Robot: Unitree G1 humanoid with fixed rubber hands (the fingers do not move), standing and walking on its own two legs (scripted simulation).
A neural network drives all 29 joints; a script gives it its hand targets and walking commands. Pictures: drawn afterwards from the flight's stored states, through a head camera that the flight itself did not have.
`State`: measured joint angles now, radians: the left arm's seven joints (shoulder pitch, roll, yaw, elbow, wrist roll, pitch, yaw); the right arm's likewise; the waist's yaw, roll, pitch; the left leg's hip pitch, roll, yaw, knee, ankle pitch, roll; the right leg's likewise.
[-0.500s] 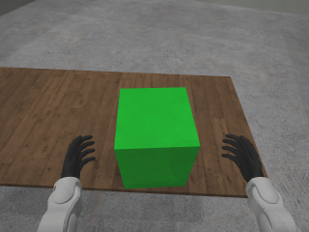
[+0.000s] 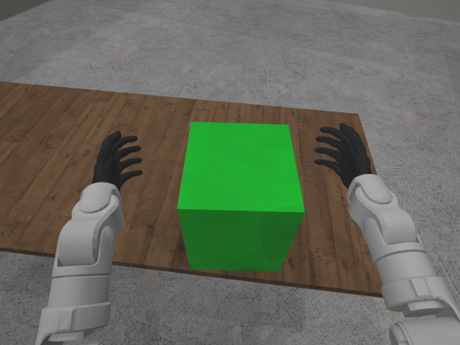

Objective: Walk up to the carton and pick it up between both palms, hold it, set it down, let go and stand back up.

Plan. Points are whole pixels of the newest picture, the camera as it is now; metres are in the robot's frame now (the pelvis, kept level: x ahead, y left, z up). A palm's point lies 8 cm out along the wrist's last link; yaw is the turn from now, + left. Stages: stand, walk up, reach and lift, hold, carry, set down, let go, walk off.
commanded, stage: reach and lift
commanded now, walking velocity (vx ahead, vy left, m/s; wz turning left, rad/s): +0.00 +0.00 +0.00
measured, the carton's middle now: (236, 200) +0.42 +0.03 -0.02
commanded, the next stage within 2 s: none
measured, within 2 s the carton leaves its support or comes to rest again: neither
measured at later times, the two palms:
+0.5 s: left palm (111, 150) +0.38 +0.25 +0.14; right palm (340, 141) +0.45 -0.14 +0.14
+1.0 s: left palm (131, 194) +0.37 +0.24 +0.03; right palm (316, 176) +0.44 -0.12 +0.05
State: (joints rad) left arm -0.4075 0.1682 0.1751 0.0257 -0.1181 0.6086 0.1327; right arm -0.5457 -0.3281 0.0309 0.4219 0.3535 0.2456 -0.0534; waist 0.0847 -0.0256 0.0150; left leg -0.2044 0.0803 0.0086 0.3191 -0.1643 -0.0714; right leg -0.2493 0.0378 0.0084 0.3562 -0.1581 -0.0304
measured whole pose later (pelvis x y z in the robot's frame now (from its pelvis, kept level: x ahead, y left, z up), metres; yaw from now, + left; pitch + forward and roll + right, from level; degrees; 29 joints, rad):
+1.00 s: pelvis +0.01 +0.01 +0.00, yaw +1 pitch +13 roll -1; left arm -0.58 0.08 0.21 0.70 -0.02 0.05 0.09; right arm -0.75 -0.22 0.01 0.96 0.24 -0.08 -0.05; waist 0.09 -0.02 -0.07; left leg -0.43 0.07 -0.02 0.39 -0.18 -0.06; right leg -0.43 0.03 -0.02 0.34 -0.14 -0.02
